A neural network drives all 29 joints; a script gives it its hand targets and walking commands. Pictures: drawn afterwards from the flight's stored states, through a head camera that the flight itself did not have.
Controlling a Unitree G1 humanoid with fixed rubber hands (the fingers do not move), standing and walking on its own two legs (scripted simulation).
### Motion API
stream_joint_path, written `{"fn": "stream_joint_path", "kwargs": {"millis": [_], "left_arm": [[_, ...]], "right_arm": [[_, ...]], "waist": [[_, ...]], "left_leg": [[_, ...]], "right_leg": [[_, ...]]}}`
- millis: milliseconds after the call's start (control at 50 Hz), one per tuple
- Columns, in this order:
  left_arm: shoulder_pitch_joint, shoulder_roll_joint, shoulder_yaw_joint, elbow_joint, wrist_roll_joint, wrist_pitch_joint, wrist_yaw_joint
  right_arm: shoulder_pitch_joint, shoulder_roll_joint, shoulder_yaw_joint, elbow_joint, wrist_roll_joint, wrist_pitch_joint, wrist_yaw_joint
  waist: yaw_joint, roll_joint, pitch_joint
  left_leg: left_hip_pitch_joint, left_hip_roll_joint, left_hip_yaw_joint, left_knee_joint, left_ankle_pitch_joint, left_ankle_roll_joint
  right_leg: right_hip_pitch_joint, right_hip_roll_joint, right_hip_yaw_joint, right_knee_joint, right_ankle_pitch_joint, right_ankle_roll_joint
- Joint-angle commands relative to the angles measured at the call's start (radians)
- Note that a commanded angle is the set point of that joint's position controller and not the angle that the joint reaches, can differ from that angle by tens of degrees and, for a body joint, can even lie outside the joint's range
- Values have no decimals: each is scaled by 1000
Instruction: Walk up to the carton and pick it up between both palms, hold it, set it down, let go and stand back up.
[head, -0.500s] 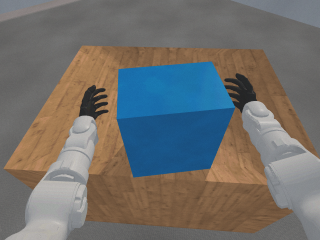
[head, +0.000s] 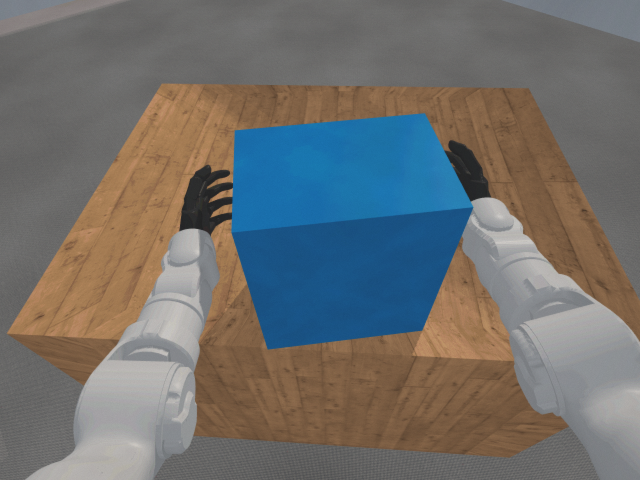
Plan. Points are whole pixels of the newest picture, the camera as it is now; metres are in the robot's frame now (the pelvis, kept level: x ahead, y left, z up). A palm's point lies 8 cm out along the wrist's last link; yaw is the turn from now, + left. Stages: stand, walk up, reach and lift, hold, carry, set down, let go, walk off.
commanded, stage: reach and lift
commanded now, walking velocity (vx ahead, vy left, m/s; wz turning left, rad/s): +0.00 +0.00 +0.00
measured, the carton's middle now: (339, 241) +0.44 +0.05 +0.04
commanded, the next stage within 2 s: none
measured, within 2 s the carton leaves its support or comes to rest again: neither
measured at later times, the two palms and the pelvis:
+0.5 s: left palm (204, 227) +0.41 +0.22 +0.10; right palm (466, 206) +0.46 -0.11 +0.11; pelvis +0.01 +0.01 +0.01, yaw -1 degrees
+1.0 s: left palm (203, 231) +0.40 +0.22 +0.10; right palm (469, 212) +0.45 -0.11 +0.11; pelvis +0.02 +0.01 +0.01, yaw +0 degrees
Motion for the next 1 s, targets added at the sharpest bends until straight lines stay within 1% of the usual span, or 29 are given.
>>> {"fn": "stream_joint_path", "kwargs": {"millis": [0, 20, 40, 100, 140, 160, 200, 240, 260, 280, 300, 320, 360, 400, 420, 440, 460, 500, 520, 600, 660, 700, 720, 740, 840, 880, 940, 960, 980], "left_arm": [[-425, 58, 29, -131, 37, -31, 12], [-427, 47, 43, -142, 54, -30, 18], [-426, 41, 58, -152, 66, -27, 23], [-430, -9, 69, -184, 107, -13, 31], [-434, -40, 71, -203, 121, -6, 35], [-425, -50, 75, -203, 125, -2, 34], [-427, -61, 80, -205, 134, 2, 30], [-435, -87, 84, -230, 146, 0, 26], [-421, -86, 102, -222, 162, 1, 23], [-423, -94, 107, -226, 175, 3, 19], [-429, -101, 124, -231, 188, 4, 15], [-425, -111, 137, -228, 206, 7, 10], [-431, -154, 166, -258, 251, 11, -6], [-434, -241, 191, -291, 310, 22, -34], [-440, -338, 193, -299, 350, 31, -58], [-446, -464, 183, -306, 392, 40, -90], [-432, -558, 175, -299, 426, 53, -118], [-369, -624, 178, -300, 466, 83, -144], [-355, -625, 186, -320, 477, 95, -150], [-307, -619, 194, -379, 492, 134, -166], [-281, -633, 174, -419, 488, 150, -169], [-261, -631, 173, -436, 494, 162, -168], [-257, -636, 161, -447, 489, 168, -169], [-240, -635, 165, -448, 493, 178, -170], [-220, -648, 145, -491, 490, 198, -170], [-220, -650, 143, -503, 491, 201, -169], [-213, -648, 146, -504, 493, 209, -169], [-212, -650, 145, -502, 493, 211, -171], [-210, -649, 147, -500, 492, 212, -173]], "right_arm": [[-418, -79, -63, -129, -52, -28, -13], [-419, -69, -72, -134, -63, -29, -16], [-417, -59, -78, -148, -73, -28, -19], [-403, -32, -109, -148, -102, -21, -21], [-406, -14, -121, -159, -114, -19, -16], [-407, -4, -122, -168, -121, -19, -14], [-411, 14, -132, -179, -134, -15, -10], [-413, 32, -152, -192, -156, -20, -1], [-404, 44, -155, -198, -169, -22, 1], [-398, 49, -177, -191, -188, -21, 3], [-401, 67, -186, -193, -205, -20, 6], [-396, 83, -199, -193, -225, -21, 10], [-392, 141, -239, -222, -282, -27, 26], [-393, 245, -287, -251, -371, -35, 51], [-397, 352, -308, -261, -437, -40, 73], [-396, 498, -321, -275, -509, -46, 103], [-382, 593, -337, -279, -567, -50, 131], [-336, 651, -366, -302, -623, -49, 160], [-315, 659, -375, -308, -638, -45, 164], [-263, 677, -372, -330, -665, -32, 166], [-253, 694, -357, -362, -668, -37, 166], [-242, 699, -345, -364, -661, -33, 170], [-238, 700, -343, -371, -661, -32, 169], [-227, 701, -338, -369, -658, -28, 168], [-212, 712, -327, -387, -652, -26, 168], [-210, 717, -323, -396, -650, -27, 169], [-205, 721, -319, -404, -652, -24, 170], [-204, 720, -321, -403, -655, -24, 168], [-206, 727, -318, -416, -659, -25, 167]], "waist": [[0, -21, -483], [4, -14, -498], [6, -23, -509], [-4, 7, -506], [-3, 16, -508], [-1, 11, -505], [-3, 1, -483], [-2, 8, -491], [4, 0, -488], [-5, 5, -477], [4, -4, -465], [4, -7, -447], [10, 1, -444], [7, -7, -423], [6, -8, -411], [2, -3, -396], [0, 11, -382], [-2, 19, -345], [-8, 4, -318], [-13, -25, -228], [-11, -9, -238], [-4, 2, -217], [-12, 1, -217], [-7, 5, -198], [-10, 16, -202], [-4, 22, -209], [-6, 18, -200], [-12, 9, -201], [-10, 3, -202]], "left_leg": [[317, -46, 79, 31, 340, -27], [332, -46, 81, 35, 363, -31], [339, -47, 83, 37, 378, -32], [384, -47, 81, 38, 424, -44], [415, -46, 80, 40, 444, -49], [426, -46, 81, 42, 457, -48], [415, -49, 83, 31, 432, -42], [433, -47, 85, 27, 447, -46], [439, -50, 90, 30, 459, -43], [443, -49, 90, 23, 451, -45], [439, -50, 95, 16, 448, -42], [436, -53, 98, 7, 441, -38], [444, -55, 110, -10, 437, -36], [468, -57, 120, -30, 440, -32], [489, -58, 125, -43, 440, -30], [507, -61, 132, -56, 434, -28], [537, -61, 136, -66, 438, -29], [560, -60, 139, -78, 444, -28], [552, -61, 141, -88, 432, -23], [520, -67, 153, -113, 407, 1], [521, -68, 157, -105, 433, 2], [541, -67, 158, -100, 448, 4], [548, -67, 157, -95, 457, 4], [551, -68, 159, -93, 461, 6], [573, -67, 157, -84, 488, 7], [578, -67, 158, -81, 493, 7], [571, -67, 158, -83, 486, 12], [570, -67, 158, -86, 477, 14], [563, -68, 159, -86, 471, 18]], "right_leg": [[195, 1, -23, -29, 203, 30], [201, 3, -23, -32, 216, 28], [215, 5, -24, -32, 233, 30], [221, 11, -26, -43, 263, 23], [210, 16, -30, -55, 252, 18], [212, 17, -30, -61, 260, 17], [226, 13, -26, -68, 246, 19], [228, 12, -29, -70, 256, 17], [243, 10, -26, -73, 273, 19], [249, 9, -28, -76, 266, 19], [259, 8, -27, -79, 260, 20], [276, 5, -26, -84, 264, 22], [299, 0, -28, -93, 265, 24], [329, -2, -40, -106, 275, 28], [342, -3, -49, -118, 276, 29], [362, -6, -57, -130, 278, 29], [381, -4, -63, -136, 294, 23], [419, 0, -65, -139, 321, 15], [438, 0, -66, -139, 320, 19], [487, -5, -62, -132, 321, 39], [496, -6, -66, -119, 357, 44], [484, -5, -69, -119, 344, 42], [477, -4, -72, -119, 347, 42], [477, -5, -71, -119, 343, 41], [456, -2, -76, -116, 344, 40], [450, -2, -78, -117, 334, 38], [460, -5, -78, -111, 343, 41], [461, -5, -78, -112, 339, 41], [467, -7, -76, -110, 349, 45]]}}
